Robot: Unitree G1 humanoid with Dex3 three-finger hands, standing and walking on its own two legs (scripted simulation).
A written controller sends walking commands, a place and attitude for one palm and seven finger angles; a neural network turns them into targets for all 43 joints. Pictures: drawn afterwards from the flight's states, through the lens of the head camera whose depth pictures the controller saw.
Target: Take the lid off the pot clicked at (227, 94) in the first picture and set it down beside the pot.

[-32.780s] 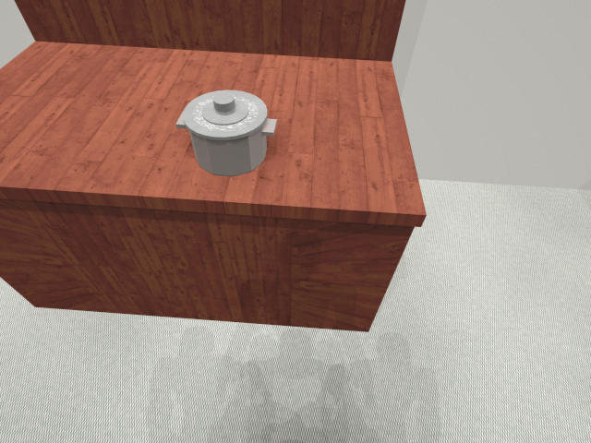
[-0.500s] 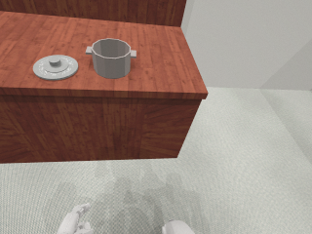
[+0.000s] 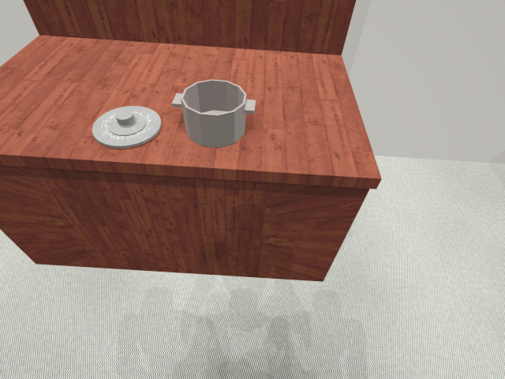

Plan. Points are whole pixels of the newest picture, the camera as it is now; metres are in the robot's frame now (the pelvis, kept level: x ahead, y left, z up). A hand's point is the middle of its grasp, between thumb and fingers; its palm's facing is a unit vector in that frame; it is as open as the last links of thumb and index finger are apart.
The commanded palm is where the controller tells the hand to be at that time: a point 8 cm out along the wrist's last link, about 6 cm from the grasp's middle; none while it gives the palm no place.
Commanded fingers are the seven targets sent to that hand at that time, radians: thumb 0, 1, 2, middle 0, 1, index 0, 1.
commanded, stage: stop stepping back and stand still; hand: left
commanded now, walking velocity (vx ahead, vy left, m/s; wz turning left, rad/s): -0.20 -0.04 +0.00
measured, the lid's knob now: (125, 117) +0.75 +0.38 -0.04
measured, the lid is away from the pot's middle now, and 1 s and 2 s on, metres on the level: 0.25 0.25 0.25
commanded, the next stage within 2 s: let the arm hang, fingers relaxed in 0.76 s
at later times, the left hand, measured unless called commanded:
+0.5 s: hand out of the picture +0.05 +0.16 -0.16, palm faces -0.02 -0.97 -0.23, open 7.3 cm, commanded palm none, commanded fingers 0.00 0.90 0.90 -0.20 -0.30 -0.20 -0.30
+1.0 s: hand out of the picture +0.00 +0.12 -0.17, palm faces +0.02 -0.99 -0.16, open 7.4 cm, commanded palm none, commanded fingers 0.00 0.90 0.90 -0.20 -0.30 -0.20 -0.30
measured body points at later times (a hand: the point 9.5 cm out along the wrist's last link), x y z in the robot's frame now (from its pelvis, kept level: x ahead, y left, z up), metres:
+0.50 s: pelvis +0.00 -0.02 +0.01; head +0.02 -0.03 +0.46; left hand +0.05 +0.21 -0.14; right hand +0.03 -0.25 -0.15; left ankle +0.01 +0.09 -0.73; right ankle -0.06 -0.13 -0.73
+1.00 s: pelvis +0.02 -0.03 +0.01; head +0.03 -0.03 +0.46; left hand +0.00 +0.17 -0.15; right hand -0.03 -0.23 -0.15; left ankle +0.01 +0.09 -0.73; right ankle -0.06 -0.13 -0.73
